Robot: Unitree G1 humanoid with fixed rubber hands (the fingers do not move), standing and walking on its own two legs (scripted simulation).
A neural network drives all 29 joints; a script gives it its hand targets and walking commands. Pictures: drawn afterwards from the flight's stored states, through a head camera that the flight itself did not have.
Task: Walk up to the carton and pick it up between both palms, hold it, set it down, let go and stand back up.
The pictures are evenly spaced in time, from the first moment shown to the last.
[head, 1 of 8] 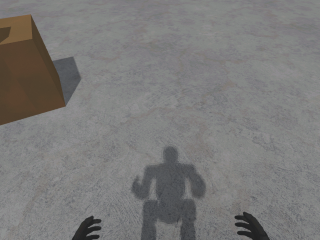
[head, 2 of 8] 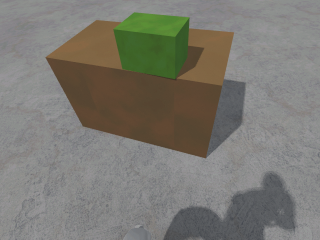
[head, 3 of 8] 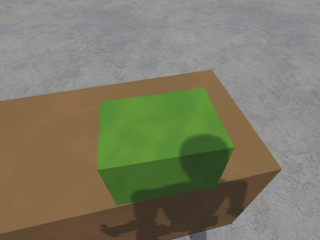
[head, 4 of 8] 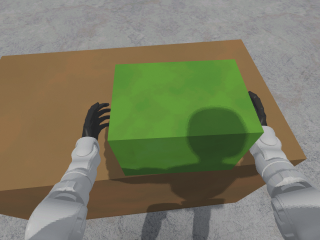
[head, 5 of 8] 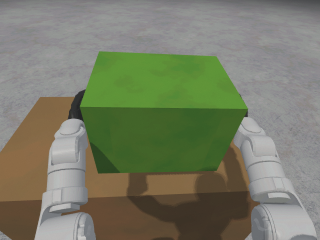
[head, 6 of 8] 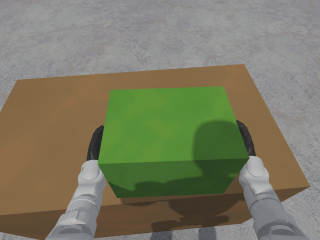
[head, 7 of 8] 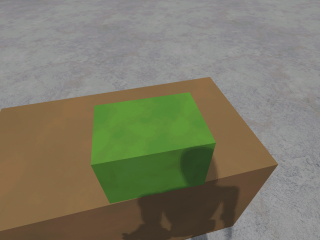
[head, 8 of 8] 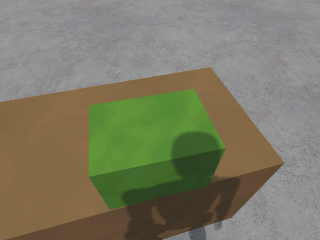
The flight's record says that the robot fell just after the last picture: no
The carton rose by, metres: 0.19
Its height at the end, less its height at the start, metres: +0.00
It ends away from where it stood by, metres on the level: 0.05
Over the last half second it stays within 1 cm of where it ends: yes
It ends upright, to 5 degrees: yes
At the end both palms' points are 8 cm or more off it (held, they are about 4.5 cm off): yes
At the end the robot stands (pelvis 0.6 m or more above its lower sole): yes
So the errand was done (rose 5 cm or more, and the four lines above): yes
